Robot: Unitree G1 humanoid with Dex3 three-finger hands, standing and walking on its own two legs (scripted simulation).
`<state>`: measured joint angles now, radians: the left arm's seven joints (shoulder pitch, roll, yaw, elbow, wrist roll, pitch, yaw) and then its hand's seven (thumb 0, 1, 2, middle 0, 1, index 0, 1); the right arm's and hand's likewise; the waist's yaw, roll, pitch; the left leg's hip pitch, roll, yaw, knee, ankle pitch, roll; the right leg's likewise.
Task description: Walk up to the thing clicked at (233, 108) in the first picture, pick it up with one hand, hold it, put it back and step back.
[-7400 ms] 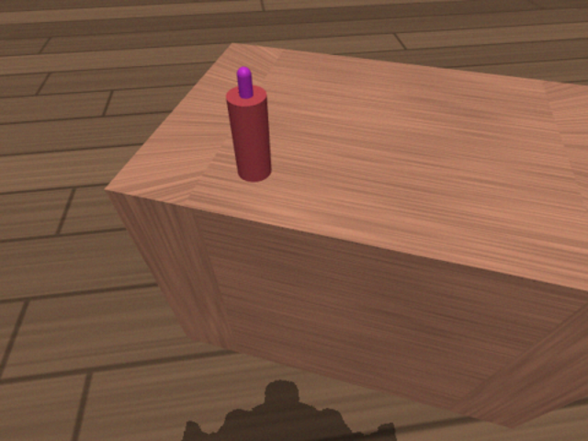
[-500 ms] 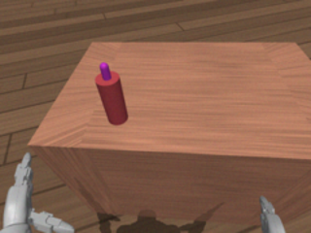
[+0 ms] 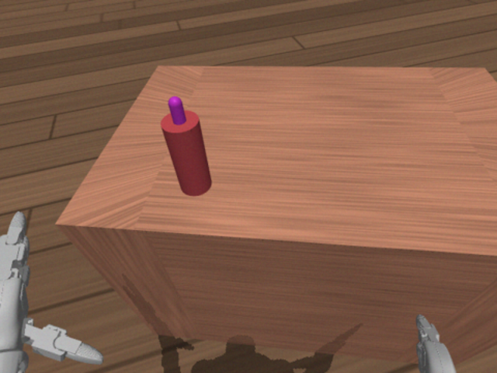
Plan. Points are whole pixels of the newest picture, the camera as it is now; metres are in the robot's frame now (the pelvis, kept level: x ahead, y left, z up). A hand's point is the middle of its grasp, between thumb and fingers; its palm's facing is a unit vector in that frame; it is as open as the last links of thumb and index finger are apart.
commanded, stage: rise first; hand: left
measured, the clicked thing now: (186, 146) +0.50 +0.17 +0.09
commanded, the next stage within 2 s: go down in 0.32 s
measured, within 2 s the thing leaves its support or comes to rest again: neither
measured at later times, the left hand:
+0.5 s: hand (51, 283) +0.19 +0.27 +0.13, palm faces +0.37 -0.82 -0.43, open 17.5 cm
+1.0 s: hand (53, 206) +0.30 +0.31 +0.14, palm faces +0.20 -0.96 -0.20, open 17.6 cm
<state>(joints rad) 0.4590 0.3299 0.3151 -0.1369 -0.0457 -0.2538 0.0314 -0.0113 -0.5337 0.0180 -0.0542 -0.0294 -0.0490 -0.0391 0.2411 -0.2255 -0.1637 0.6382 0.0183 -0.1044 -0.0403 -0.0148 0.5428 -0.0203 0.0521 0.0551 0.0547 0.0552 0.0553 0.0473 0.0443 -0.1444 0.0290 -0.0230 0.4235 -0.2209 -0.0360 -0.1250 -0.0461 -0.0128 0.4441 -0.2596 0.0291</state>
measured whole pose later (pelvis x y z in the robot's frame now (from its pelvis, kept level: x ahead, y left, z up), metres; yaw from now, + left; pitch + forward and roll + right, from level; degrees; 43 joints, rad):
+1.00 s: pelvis +0.01 +0.01 -0.01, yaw +0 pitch +1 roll +0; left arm -0.09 0.50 0.50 0.32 -0.24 -0.15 -0.35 -0.01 -0.58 0.03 -0.08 -0.04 -0.07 -0.05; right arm 0.21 -0.22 -0.09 0.68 0.04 -0.12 -0.08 -0.01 0.53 -0.05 0.05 0.06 0.05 0.06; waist 0.00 0.02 -0.04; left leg -0.26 0.03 -0.02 0.52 -0.27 -0.03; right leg -0.23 -0.05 -0.01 0.50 -0.29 0.04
